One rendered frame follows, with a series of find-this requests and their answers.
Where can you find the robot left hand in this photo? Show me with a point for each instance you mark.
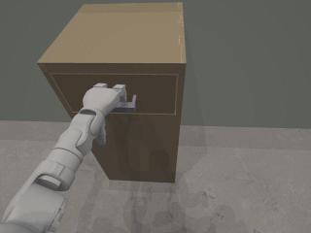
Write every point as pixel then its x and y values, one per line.
pixel 104 100

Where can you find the left robot forearm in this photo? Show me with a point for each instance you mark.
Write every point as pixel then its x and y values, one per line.
pixel 57 171

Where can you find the drawer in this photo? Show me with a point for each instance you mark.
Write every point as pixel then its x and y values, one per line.
pixel 155 92

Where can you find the handle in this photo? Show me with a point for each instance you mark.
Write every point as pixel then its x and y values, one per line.
pixel 127 107

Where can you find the robot left upper arm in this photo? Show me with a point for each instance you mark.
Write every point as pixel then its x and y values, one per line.
pixel 39 210

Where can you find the cabinet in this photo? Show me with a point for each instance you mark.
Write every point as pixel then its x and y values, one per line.
pixel 127 38

